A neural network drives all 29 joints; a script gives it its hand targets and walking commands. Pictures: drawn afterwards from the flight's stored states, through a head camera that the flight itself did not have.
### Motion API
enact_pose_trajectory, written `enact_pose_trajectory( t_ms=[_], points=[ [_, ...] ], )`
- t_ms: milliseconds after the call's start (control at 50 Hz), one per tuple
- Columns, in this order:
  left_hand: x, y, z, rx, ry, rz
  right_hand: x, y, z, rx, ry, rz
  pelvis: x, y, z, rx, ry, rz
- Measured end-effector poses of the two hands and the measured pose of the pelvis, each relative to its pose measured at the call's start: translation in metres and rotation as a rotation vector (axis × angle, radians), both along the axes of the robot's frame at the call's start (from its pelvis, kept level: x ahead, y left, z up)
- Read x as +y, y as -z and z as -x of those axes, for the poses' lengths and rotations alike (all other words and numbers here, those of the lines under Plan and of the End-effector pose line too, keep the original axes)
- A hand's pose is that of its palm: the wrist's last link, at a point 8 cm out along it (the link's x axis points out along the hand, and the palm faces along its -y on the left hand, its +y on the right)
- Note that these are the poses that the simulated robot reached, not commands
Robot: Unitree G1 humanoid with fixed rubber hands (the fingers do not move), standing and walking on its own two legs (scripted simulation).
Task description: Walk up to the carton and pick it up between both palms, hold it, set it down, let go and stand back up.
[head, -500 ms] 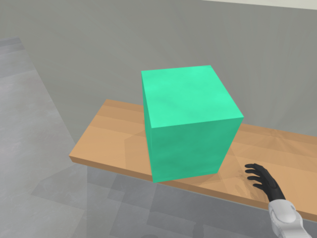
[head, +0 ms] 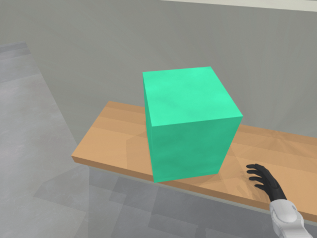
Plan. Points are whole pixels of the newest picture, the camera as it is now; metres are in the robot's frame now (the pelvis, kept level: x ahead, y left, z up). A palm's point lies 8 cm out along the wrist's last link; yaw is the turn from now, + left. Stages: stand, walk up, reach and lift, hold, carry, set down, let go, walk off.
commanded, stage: stand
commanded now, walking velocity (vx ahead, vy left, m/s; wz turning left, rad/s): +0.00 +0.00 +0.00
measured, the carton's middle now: (182, 125) +0.41 -0.05 +0.06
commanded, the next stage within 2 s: none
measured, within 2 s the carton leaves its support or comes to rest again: neither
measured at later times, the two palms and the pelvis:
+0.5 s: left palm out of the picture +0.08 +0.29 -0.11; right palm (274, 193) +0.23 -0.27 +0.00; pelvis +0.00 +0.00 +0.00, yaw +0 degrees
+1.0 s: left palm out of the picture +0.09 +0.30 -0.11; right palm (274, 193) +0.23 -0.27 +0.00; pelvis +0.01 +0.01 +0.00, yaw +0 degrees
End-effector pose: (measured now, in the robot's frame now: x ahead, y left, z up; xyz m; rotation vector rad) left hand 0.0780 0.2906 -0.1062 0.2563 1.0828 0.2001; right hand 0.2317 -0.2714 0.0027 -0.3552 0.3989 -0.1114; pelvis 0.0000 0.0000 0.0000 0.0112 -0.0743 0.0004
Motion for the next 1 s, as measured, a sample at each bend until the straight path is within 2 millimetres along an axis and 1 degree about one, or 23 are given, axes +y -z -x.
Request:
enact_pose_trajectory(
  t_ms=[120,220,320,480,620,860,1000],
  points=[
    [0.003,0.000,0.009,0.031,-0.009,-0.004,0.000,0.000,0.000,-0.001,0.007,-0.001,0.000,-0.001,0.002,0.007,0.005,0.000],
    [0.006,0.001,0.012,0.045,-0.003,-0.014,-0.001,0.000,0.000,0.005,-0.012,0.008,0.000,-0.002,0.001,0.007,0.002,0.003],
    [0.008,0.003,0.008,0.037,-0.007,-0.012,-0.001,-0.001,0.000,0.010,0.001,0.006,0.000,-0.001,-0.002,0.010,-0.001,0.005],
    [0.000,0.007,-0.005,0.011,0.005,0.020,0.000,-0.002,-0.002,0.031,0.000,0.026,0.003,-0.001,-0.005,0.002,-0.003,0.007],
    [0.000,0.004,-0.013,-0.003,0.014,0.025,0.000,-0.002,-0.002,0.030,0.012,0.027,0.007,-0.002,-0.005,0.010,-0.003,0.006],
    [0.011,0.003,-0.007,0.036,0.008,0.000,-0.001,-0.002,-0.001,0.025,0.024,0.020,0.009,-0.003,-0.007,0.014,-0.002,0.004],
    [0.012,0.003,-0.010,0.024,-0.011,-0.009,-0.001,-0.002,-0.002,0.029,0.023,0.024,0.006,-0.002,-0.009,0.009,-0.002,0.005]
  ],
)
